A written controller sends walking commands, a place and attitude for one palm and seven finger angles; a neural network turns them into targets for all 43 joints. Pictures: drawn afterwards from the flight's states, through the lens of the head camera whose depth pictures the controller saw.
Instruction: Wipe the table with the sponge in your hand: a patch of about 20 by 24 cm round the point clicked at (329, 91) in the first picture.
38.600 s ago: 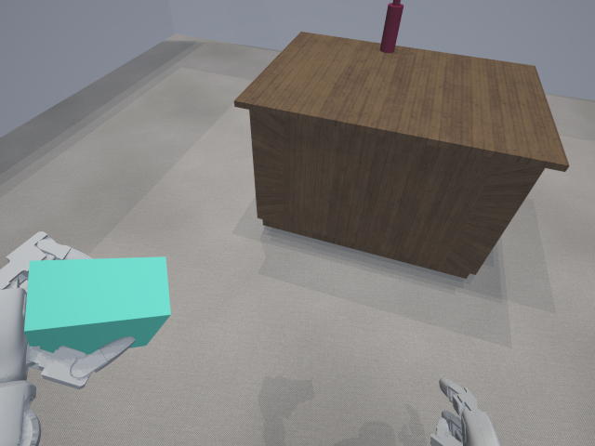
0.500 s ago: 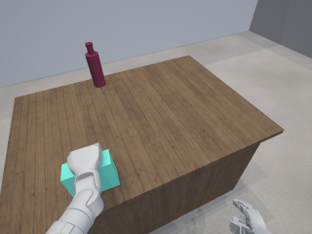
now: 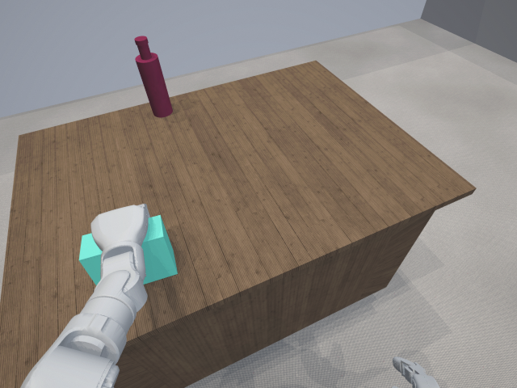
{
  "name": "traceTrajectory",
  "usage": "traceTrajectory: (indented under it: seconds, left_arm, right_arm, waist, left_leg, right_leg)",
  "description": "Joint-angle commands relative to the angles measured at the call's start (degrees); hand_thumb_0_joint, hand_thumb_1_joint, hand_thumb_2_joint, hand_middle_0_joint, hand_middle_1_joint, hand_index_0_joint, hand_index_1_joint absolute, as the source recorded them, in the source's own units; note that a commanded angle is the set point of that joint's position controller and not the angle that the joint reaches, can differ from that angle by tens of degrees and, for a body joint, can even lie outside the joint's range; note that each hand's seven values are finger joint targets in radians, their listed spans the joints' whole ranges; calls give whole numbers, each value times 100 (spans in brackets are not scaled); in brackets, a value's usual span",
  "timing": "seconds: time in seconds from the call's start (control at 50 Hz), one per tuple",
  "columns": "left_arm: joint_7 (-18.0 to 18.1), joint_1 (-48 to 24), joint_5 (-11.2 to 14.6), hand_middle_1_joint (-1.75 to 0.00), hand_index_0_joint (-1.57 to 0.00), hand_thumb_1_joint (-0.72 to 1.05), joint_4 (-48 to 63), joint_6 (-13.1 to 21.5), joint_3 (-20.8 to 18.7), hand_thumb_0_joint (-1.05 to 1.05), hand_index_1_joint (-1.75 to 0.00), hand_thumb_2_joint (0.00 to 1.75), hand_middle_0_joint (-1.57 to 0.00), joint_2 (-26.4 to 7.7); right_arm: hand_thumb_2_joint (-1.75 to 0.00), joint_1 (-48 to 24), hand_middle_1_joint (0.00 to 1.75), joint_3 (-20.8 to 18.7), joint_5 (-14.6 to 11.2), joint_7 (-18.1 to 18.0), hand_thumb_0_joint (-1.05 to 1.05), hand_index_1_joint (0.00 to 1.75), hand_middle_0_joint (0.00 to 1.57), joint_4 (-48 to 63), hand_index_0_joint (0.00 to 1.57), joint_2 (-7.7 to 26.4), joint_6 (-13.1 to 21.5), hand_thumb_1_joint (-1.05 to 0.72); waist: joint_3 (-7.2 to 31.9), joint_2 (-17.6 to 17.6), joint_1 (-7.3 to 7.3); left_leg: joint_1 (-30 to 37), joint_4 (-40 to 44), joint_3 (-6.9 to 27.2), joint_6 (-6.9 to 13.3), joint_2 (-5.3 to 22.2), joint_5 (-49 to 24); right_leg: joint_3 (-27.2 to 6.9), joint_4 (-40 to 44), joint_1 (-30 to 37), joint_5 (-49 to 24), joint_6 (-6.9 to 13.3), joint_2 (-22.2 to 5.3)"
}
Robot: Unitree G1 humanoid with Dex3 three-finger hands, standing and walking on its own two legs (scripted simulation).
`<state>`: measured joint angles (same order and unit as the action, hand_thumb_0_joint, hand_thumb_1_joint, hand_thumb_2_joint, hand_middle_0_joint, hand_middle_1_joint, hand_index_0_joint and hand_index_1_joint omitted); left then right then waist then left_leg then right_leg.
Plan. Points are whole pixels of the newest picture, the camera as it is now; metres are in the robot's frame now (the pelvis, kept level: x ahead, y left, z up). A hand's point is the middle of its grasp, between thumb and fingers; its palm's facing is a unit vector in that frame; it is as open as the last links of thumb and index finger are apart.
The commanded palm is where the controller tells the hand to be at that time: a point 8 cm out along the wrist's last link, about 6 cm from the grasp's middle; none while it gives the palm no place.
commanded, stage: wipe forward along the middle lane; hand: left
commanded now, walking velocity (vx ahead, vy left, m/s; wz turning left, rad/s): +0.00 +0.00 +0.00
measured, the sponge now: (135, 261) +0.34 +0.26 -0.04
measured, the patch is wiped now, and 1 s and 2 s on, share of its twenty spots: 1.00 1.00 1.00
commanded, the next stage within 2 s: slide back across to the first lane in 1.22 s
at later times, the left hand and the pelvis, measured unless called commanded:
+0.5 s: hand (128, 227) +0.39 +0.28 -0.01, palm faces -0.12 -0.01 -0.99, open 10.1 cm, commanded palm +0.39 +0.27 +0.02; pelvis -0.02 +0.01 -0.02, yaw -2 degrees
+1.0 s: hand (122, 205) +0.45 +0.31 -0.01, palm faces -0.14 -0.02 -0.99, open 10.1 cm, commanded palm +0.44 +0.30 +0.02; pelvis +0.00 +0.03 -0.02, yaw -2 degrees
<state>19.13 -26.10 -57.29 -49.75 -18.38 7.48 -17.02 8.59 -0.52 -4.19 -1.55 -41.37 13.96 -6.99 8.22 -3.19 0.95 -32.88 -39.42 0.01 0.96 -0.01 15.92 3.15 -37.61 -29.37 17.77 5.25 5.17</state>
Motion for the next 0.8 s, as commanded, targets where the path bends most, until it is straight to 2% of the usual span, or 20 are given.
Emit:
traceTrajectory:
  seconds: [0.0,0.06,0.08,0.14,0.18,0.22,0.24,0.28,0.32,0.36,0.38,0.42,0.46,0.52,0.56,0.58,0.6,0.68,0.7,0.78]
  left_arm:
    - [253,-1783,-116,-160,-120,10,-179,-17,-330,0,-160,130,-120,-1174]
    - [293,-2015,-50,-160,-120,10,-381,40,-339,0,-160,130,-120,-1221]
    - [302,-2099,-61,-160,-120,10,-428,74,-561,0,-160,130,-120,-1486]
    - [339,-2099,-76,-160,-120,10,-659,138,-471,0,-160,130,-120,-1434]
    - [349,-2385,-92,-160,-120,10,-747,164,-615,0,-160,130,-120,-1713]
    - [376,-2553,-113,-160,-120,10,-897,190,-561,0,-160,130,-120,-1753]
    - [404,-2553,-140,-160,-120,10,-994,202,-704,0,-160,130,-120,-1941]
    - [396,-2733,-133,-160,-120,10,-956,235,-602,0,-160,130,-120,-1819]
    - [399,-2665,-126,-160,-120,10,-1093,229,-555,0,-160,130,-120,-1807]
    - [407,-2797,-123,-160,-120,10,-1196,212,-686,0,-160,130,-120,-2037]
    - [392,-2941,-125,-160,-120,10,-1149,215,-639,0,-160,130,-120,-1984]
    - [399,-2912,-145,-160,-120,10,-1279,191,-582,0,-160,130,-120,-1950]
    - [399,-3142,-173,-160,-120,10,-1334,166,-488,0,-160,130,-120,-1917]
    - [412,-3487,-220,-160,-120,10,-1519,137,-599,0,-160,130,-120,-2179]
    - [405,-3617,-254,-160,-120,10,-1562,119,-589,0,-160,130,-120,-2218]
    - [380,-3786,-258,-160,-120,10,-1547,113,-531,0,-160,130,-120,-2134]
    - [368,-3795,-259,-160,-120,10,-1619,91,-527,0,-160,130,-120,-2176]
    - [263,-3897,-200,-160,-120,10,-1668,59,-569,0,-160,130,-120,-2213]
    - [244,-3826,-239,-160,-120,10,-1725,62,-583,0,-160,130,-120,-2265]
    - [139,-3670,-267,-160,-120,10,-1696,118,-742,0,-160,130,-120,-2442]
  right_arm:
    - [-90,-198,30,-277,4,9,0,30,20,661,20,776,241,-90]
    - [-90,-92,30,-274,-5,29,0,30,20,614,20,793,264,-90]
    - [-90,-37,30,-290,4,40,0,30,20,573,20,809,275,-90]
    - [-90,112,30,-292,-2,62,0,30,20,557,20,826,316,-90]
    - [-90,170,30,-287,2,69,0,30,20,512,20,852,342,-90]
    - [-90,274,30,-298,-3,68,0,30,20,495,20,873,375,-90]
    - [-90,324,30,-305,2,71,0,30,20,465,20,897,384,-90]
    - [-90,359,30,-312,-2,101,0,30,20,480,20,858,425,-90]
    - [-90,419,30,-296,-6,114,0,30,20,489,20,871,442,-90]
    - [-90,477,30,-286,-1,108,0,30,20,473,20,902,446,-90]
    - [-90,463,30,-287,-7,121,0,30,20,490,20,880,459,-90]
    - [-90,523,30,-277,-2,118,0,30,20,488,20,887,477,-90]
    - [-90,567,30,-260,2,109,0,30,20,477,20,898,494,-90]
    - [-90,675,30,-239,24,88,0,30,20,436,20,937,523,-90]
    - [-90,736,30,-232,31,89,0,30,20,443,20,939,546,-90]
    - [-90,744,30,-235,39,91,0,30,20,431,20,936,562,-90]
    - [-90,815,30,-225,37,96,0,30,20,423,20,941,555,-90]
    - [-90,891,30,-210,55,118,0,30,20,437,20,942,562,-90]
    - [-90,969,30,-213,51,115,0,30,20,421,20,954,540,-90]
    - [-90,1044,30,-205,84,137,0,30,20,441,20,975,499,-90]
  waist:
    - [1093,757,-265]
    - [1048,762,-335]
    - [1150,775,-302]
    - [1072,822,-368]
    - [1011,795,-393]
    - [925,835,-480]
    - [954,819,-457]
    - [1149,611,-452]
    - [1089,565,-474]
    - [1104,600,-479]
    - [1171,481,-494]
    - [1123,493,-519]
    - [1071,517,-614]
    - [1084,579,-680]
    - [1219,467,-677]
    - [1334,376,-722]
    - [1308,417,-736]
    - [1675,262,-709]
    - [1697,395,-737]
    - [1849,307,-654]
  left_leg:
    - [56,138,44,195,-179,-34]
    - [-196,15,39,196,-156,119]
    - [-261,-3,70,190,-144,81]
    - [-494,-97,42,204,-144,240]
    - [-643,-117,63,193,-124,380]
    - [-799,-214,41,207,-120,532]
    - [-861,-250,41,208,-112,552]
    - [-818,-267,67,198,-106,485]
    - [-875,-288,68,208,-114,563]
    - [-970,-326,66,209,-100,598]
    - [-915,-301,78,219,-97,557]
    - [-920,-314,68,231,-98,652]
    - [-920,-320,82,242,-89,725]
    - [-1001,-361,103,252,-79,795]
    - [-997,-388,110,253,-81,794]
    - [-868,-385,147,264,-58,648]
    - [-889,-402,146,264,-59,649]
    - [-762,-454,143,260,-32,305]
    - [-763,-501,144,272,-29,206]
    - [-782,-554,143,258,-36,-120]
  right_leg:
    - [-838,722,476,-751,-254,-331]
    - [-949,739,373,-604,-274,-372]
    - [-978,715,447,-667,-249,-344]
    - [-1010,702,315,-427,-282,-365]
    - [-1061,756,252,-108,-267,-357]
    - [-1122,784,112,253,-292,-380]
    - [-1133,774,61,360,-279,-363]
    - [-1069,672,87,171,-252,-359]
    - [-1036,662,-35,292,-267,-341]
    - [-1069,668,-50,425,-270,-334]
    - [-946,615,-90,330,-267,-298]
    - [-902,611,-252,509,-289,-275]
    - [-848,606,-426,619,-300,-253]
    - [-751,515,-568,702,-312,-212]
    - [-733,468,-599,669,-304,-208]
    - [-666,393,-611,385,-291,-187]
    - [-628,369,-642,368,-310,-174]
    - [-583,245,-486,-143,-300,-157]
    - [-557,210,-496,-281,-315,-140]
    - [-541,110,-294,-882,-280,-130]
